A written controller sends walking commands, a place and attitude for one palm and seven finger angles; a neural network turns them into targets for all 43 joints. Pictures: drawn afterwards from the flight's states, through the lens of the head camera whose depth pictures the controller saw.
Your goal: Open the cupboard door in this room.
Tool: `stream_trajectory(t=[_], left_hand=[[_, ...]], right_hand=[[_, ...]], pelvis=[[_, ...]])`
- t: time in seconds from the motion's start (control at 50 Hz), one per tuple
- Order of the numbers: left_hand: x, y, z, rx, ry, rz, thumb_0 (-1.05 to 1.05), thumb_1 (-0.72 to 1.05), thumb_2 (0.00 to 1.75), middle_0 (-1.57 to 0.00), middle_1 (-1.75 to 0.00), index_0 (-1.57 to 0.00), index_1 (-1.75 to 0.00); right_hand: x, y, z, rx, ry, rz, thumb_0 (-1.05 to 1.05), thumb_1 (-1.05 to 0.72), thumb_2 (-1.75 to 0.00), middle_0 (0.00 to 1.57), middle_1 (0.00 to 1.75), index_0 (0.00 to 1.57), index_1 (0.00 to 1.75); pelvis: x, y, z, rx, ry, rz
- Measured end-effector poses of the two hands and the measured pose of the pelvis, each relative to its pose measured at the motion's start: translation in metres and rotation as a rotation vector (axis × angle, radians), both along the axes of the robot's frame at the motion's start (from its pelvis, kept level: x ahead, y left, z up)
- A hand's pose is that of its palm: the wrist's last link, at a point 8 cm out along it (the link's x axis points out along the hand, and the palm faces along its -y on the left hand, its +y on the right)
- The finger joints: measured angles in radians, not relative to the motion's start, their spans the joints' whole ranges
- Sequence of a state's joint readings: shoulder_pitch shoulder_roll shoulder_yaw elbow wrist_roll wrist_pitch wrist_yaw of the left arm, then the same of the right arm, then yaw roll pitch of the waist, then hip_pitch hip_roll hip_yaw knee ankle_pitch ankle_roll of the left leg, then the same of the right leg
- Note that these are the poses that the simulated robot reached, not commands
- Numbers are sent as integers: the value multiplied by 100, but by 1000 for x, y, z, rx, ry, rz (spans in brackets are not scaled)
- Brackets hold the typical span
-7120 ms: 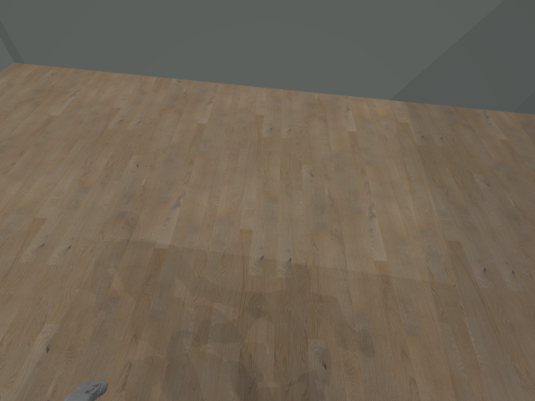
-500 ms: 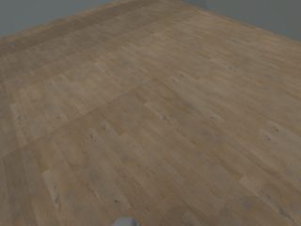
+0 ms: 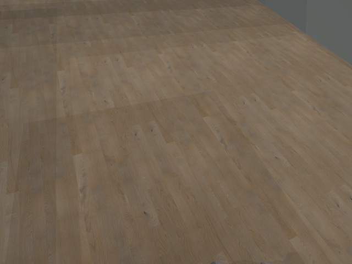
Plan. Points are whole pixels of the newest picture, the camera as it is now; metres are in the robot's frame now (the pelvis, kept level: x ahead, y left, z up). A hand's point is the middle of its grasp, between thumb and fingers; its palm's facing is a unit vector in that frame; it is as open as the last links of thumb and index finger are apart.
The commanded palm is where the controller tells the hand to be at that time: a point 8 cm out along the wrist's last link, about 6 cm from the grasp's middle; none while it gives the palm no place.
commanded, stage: turn or walk to find it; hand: left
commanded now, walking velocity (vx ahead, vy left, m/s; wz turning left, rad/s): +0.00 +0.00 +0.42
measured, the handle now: out of the picture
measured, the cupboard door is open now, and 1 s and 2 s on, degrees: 0 0 0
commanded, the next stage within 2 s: none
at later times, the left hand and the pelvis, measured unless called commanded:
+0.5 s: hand out of the picture +0.03 +0.14 -0.14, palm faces +0.20 -0.94 -0.28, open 7.4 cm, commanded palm none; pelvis -0.02 -0.06 +0.00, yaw +12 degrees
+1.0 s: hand out of the picture -0.13 +0.19 -0.18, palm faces +0.48 -0.85 -0.24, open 7.4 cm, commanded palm none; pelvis -0.06 -0.02 +0.00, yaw +25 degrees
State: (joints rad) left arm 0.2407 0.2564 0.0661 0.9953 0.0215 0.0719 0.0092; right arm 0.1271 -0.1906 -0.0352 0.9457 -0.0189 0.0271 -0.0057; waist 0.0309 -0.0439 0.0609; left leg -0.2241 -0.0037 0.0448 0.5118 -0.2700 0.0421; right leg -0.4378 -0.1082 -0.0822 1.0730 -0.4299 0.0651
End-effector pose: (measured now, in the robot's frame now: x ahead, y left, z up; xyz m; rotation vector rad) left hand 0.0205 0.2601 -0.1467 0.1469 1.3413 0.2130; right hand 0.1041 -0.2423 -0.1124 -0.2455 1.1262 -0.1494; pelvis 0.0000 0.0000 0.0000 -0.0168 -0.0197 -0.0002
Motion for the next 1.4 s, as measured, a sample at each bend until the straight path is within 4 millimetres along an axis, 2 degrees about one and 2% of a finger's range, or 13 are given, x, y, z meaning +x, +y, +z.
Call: stream_trajectory(t=[0.18, 0.3, 0.36, 0.52, 0.64, 0.74, 0.86, 0.94, 1.04, 1.14, 1.24, 1.32, 1.4], left_hand=[[23, -5, 17, 30, -105, 8, 1, 90, 90, -20, -30, -20, -30], [39, -31, 28, 61, -182, 2, 1, 90, 90, -20, -30, -20, -30], [36, -48, 32, 83, -220, 8, 0, 90, 90, -20, -30, -20, -30], [-11, -77, 44, 85, -186, 103, 0, 90, 90, -20, -30, -20, -30], [-53, -81, 36, 75, -139, 201, 0, 91, 90, -20, -30, -20, -30], [-99, -74, 23, 53, -74, 279, 0, 91, 90, -20, -30, -20, -30], [-158, -53, -7, 14, 3, 388, 0, 90, 90, -20, -30, -20, -30], [-179, -42, -8, 5, 43, 427, 1, 90, 90, -20, -30, -20, -30], [-175, -32, 4, 12, -15, 450, 1, 91, 90, -20, -30, -20, -30], [-159, -29, 14, 43, -84, 454, 1, 91, 90, -20, -30, -20, -30], [-137, -37, 23, 79, -142, 448, 1, 91, 90, -20, -30, -20, -30], [-122, -54, 29, 119, -195, 447, 1, 90, 90, -20, -30, -20, -30], [-128, -80, 38, 142, -214, 473, 0, 90, 90, -20, -30, -20, -30]], right_hand=[[-26, 2, -10, 42, 63, 7, 0, -90, -90, 21, 30, 21, 30], [-59, -23, -32, 74, 151, -4, 0, -90, -90, 21, 30, 21, 30], [-69, -40, -46, 90, 188, -3, 0, -90, -90, 21, 30, 21, 30], [-65, -68, -40, 82, 228, 62, 1, -91, -90, 20, 30, 20, 30], [-49, -68, -35, 47, 247, 144, 1, -91, -90, 20, 30, 20, 30], [-19, -46, -30, 18, 211, 236, 1, -91, -90, 20, 30, 20, 30], [24, 6, -22, -11, 74, 363, 1, -91, -90, 20, 30, 20, 30], [33, 33, -7, -10, 15, 417, 0, -91, -90, 20, 30, 20, 30], [29, 50, 0, 0, 11, 454, 0, -90, -90, 20, 30, 21, 30], [18, 47, -5, 25, 36, 462, 0, -90, -90, 21, 30, 21, 30], [3, 25, -19, 40, 98, 454, 0, -90, -90, 21, 30, 21, 30], [-5, -3, -38, 53, 157, 450, 0, -90, -90, 21, 30, 21, 30], [-5, -26, -47, 47, 212, 466, 1, -90, -90, 20, 30, 21, 30]], pelvis=[[-8, -6, 4, 9, 15, 62], [-16, -30, -2, 27, 24, 111], [-20, -44, -7, 30, 17, 139], [-26, -63, 4, 64, 1, 230], [-30, -65, 5, 60, 6, 295], [-38, -56, 2, 49, 15, 341], [-52, -32, -13, 19, 16, 404], [-58, -24, -8, 11, 5, 419], [-63, -20, 2, -3, 3, 459], [-65, -26, 4, 6, 5, 491], [-65, -42, 2, 17, 11, 530], [-61, -63, -6, 37, 23, 565], [-60, -78, -5, 41, 11, 619]])
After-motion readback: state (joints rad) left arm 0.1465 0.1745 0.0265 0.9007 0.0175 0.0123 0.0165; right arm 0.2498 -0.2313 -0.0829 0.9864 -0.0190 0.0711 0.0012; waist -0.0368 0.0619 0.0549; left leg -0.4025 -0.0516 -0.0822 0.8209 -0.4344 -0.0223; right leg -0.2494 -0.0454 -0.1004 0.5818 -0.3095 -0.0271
